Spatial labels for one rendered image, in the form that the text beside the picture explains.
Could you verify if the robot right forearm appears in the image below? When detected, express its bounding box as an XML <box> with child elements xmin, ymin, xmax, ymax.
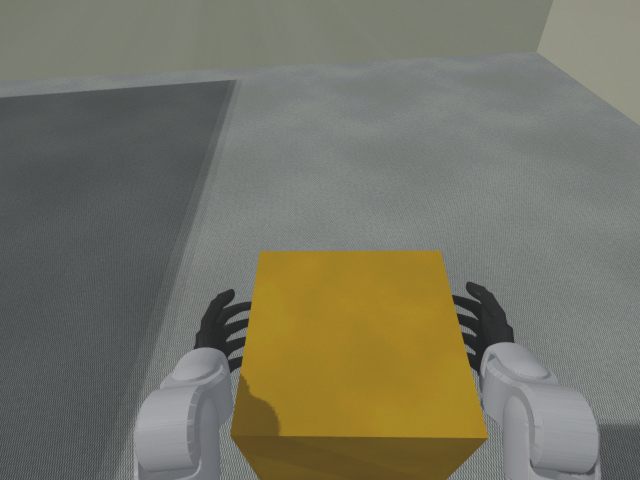
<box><xmin>479</xmin><ymin>342</ymin><xmax>601</xmax><ymax>480</ymax></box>

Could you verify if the robot right hand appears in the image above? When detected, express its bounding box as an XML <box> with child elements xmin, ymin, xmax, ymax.
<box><xmin>452</xmin><ymin>282</ymin><xmax>515</xmax><ymax>376</ymax></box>

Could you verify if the robot left forearm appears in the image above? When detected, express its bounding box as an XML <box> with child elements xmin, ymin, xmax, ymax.
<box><xmin>133</xmin><ymin>347</ymin><xmax>234</xmax><ymax>480</ymax></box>

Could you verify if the robot left hand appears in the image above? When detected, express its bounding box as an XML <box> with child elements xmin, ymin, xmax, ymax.
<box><xmin>193</xmin><ymin>289</ymin><xmax>252</xmax><ymax>374</ymax></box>

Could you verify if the carton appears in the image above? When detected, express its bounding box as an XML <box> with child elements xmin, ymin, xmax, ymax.
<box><xmin>230</xmin><ymin>251</ymin><xmax>488</xmax><ymax>480</ymax></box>

